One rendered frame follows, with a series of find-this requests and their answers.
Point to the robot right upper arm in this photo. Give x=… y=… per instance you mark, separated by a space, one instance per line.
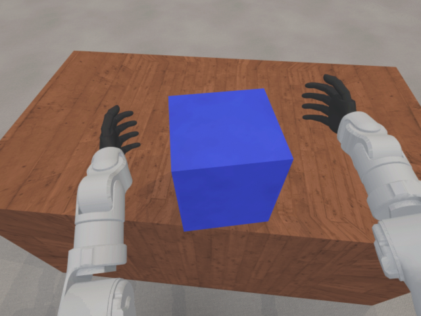
x=398 y=247

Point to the robot left upper arm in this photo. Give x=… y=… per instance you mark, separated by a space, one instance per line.
x=108 y=297

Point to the left robot hand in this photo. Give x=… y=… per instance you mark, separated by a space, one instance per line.
x=110 y=131

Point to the pedestal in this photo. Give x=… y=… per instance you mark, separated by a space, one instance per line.
x=318 y=242

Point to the right robot forearm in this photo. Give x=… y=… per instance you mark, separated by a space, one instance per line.
x=393 y=188

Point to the carton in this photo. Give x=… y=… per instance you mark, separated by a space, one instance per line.
x=229 y=157

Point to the right robot hand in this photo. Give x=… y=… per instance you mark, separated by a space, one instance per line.
x=338 y=100

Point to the left robot forearm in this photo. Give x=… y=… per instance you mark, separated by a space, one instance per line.
x=99 y=220

